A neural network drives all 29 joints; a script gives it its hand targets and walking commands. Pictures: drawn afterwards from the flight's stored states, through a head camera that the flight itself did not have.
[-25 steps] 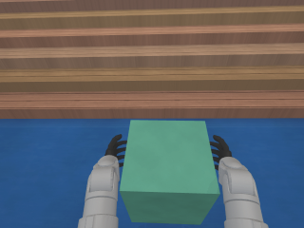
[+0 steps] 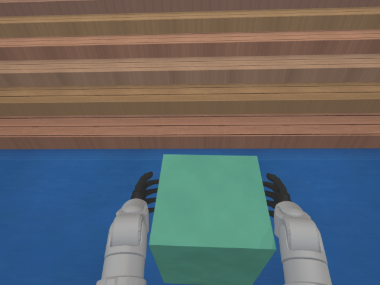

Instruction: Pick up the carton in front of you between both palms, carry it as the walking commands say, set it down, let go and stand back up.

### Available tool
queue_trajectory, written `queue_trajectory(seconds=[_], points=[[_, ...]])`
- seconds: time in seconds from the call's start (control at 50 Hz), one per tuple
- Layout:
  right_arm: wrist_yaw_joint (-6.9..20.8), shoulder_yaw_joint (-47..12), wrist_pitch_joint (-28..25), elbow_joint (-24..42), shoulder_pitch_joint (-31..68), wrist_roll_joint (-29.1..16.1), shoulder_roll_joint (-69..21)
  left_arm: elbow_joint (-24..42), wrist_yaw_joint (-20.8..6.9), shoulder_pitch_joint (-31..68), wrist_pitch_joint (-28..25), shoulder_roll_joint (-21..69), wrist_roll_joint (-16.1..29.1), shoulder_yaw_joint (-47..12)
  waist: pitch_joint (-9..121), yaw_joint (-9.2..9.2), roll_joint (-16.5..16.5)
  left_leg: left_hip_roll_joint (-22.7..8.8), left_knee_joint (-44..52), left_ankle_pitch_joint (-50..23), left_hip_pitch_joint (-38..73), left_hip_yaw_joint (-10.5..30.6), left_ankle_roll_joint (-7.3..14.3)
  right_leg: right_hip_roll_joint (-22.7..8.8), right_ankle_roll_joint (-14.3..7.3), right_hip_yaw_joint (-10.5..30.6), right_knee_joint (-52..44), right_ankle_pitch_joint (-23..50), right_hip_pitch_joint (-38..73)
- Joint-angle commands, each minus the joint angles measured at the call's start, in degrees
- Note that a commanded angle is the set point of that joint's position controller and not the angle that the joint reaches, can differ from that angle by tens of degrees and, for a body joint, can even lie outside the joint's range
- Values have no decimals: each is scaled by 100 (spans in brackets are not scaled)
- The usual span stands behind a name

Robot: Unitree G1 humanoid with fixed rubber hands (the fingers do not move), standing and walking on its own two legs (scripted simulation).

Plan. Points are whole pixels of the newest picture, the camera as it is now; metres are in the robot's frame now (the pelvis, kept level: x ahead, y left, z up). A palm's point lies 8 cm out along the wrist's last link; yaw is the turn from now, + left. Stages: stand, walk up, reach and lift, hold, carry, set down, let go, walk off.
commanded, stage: hold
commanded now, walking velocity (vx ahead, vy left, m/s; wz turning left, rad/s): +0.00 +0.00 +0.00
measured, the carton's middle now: (208, 222) +0.29 +0.00 -0.03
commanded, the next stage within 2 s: carry in 0.30 s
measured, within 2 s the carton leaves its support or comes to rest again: neither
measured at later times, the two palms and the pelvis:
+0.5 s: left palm (137, 190) +0.31 +0.16 +0.07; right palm (278, 191) +0.31 -0.14 +0.07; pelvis +0.02 +0.00 -0.01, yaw +1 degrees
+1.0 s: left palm (146, 134) +0.47 +0.16 +0.09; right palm (261, 129) +0.49 -0.14 +0.09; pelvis +0.24 +0.00 +0.00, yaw +1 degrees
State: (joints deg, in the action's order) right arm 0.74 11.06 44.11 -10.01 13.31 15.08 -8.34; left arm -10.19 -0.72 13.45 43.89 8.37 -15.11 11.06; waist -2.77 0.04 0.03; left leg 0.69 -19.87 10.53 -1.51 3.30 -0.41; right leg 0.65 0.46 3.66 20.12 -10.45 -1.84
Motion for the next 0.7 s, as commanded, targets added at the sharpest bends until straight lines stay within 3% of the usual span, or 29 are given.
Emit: queue_trajectory(seconds=[0.0,0.26,0.28,0.32,0.34,0.4,0.46,0.5,0.52,0.54,0.56,0.58,0.6,0.62,0.64,0.68], points=[[1196,-2988,-216,331,2620,-1391,-5030,304,-1196,2580,-193,5064,1386,-2971,1292,4,-9,455,233,-879,179,71,17,466,-20,51,-241,813,176],[1222,-2917,-228,131,2861,-1341,-5103,108,-1231,2838,-215,5102,1348,-2906,1247,-4,2,453,225,-527,80,40,29,449,-22,23,-236,500,111],[1227,-3002,-182,82,3083,-1415,-5148,89,-1232,3134,-167,5108,1464,-3023,1360,5,-8,-625,-132,313,-616,-58,84,-589,-69,8,86,-347,-609],[1199,-3130,-147,311,3154,-1554,-5178,264,-1209,3139,-137,5151,1565,-3138,1337,13,25,-480,87,2589,-1140,158,86,-505,-111,195,-212,-2605,-1057],[1174,-3264,-116,458,3247,-1636,-5220,441,-1184,3255,-107,5196,1633,-3263,1256,1,63,-448,-3,3016,-1330,136,92,-486,-149,212,-189,-3038,-1238],[1059,-3624,82,903,3252,-1848,-5264,846,-1056,3134,93,5260,1839,-3581,1841,30,180,-350,-634,1652,-1269,-191,94,-660,-303,277,-50,-1992,-1029],[921,-4005,458,1471,3159,-2116,-5245,1447,-873,2945,471,5167,1991,-3889,1949,31,728,-77,-1138,1654,-1610,-637,38,-1097,-590,966,-525,-2766,-1015],[814,-4177,741,1850,3073,-2282,-5139,1819,-727,2795,760,5036,2082,-4026,1685,21,824,-62,-711,1439,-1429,-790,53,-1160,-632,953,-436,-2848,-1367],[738,-4230,879,2009,2949,-2340,-5073,2034,-654,2678,903,4949,2148,-4099,1676,14,537,-193,-416,1349,-1071,-609,102,-949,-513,545,-71,-2491,-1642],[658,-4209,1015,2113,2764,-2344,-4950,2253,-584,2635,1045,4887,2213,-4160,1685,-28,-88,-672,24,1621,-605,113,258,-637,-345,2,765,-2010,-2151],[558,-4203,1166,2169,2399,-2350,-4852,2434,-505,2496,1215,4819,2277,-4212,1739,-100,-1167,-1521,517,1664,99,1454,607,-235,-117,-696,2160,-1572,-3061],[437,-4146,1304,2269,2105,-2303,-4749,2623,-440,2443,1379,4676,2367,-4280,1450,-117,-1632,-2057,631,878,658,2338,1030,-144,-39,-933,2402,-1868,-4123],[320,-4103,1441,2553,1954,-2276,-4678,2839,-374,2436,1520,4596,2498,-4385,1314,-166,-1327,-2154,539,-78,875,2385,1250,-256,-77,-862,2470,-2150,-4462],[217,-4116,1577,2869,1873,-2293,-4634,3009,-304,2298,1643,4597,2619,-4461,1447,-178,-999,-2106,418,-719,1030,2086,1284,-302,-92,-853,2354,-2193,-4433],[129,-4178,1700,3173,1793,-2360,-4612,3202,-231,2125,1748,4609,2705,-4510,1644,-181,-804,-2006,382,-992,1099,1673,1183,-271,-92,-910,2039,-1941,-4209],[17,-4313,1898,3695,1639,-2548,-4673,3574,-85,1768,1929,4699,2784,-4517,1876,-175,-916,-1661,317,-1239,846,866,899,-45,-52,-1239,1524,-1150,-3496]])
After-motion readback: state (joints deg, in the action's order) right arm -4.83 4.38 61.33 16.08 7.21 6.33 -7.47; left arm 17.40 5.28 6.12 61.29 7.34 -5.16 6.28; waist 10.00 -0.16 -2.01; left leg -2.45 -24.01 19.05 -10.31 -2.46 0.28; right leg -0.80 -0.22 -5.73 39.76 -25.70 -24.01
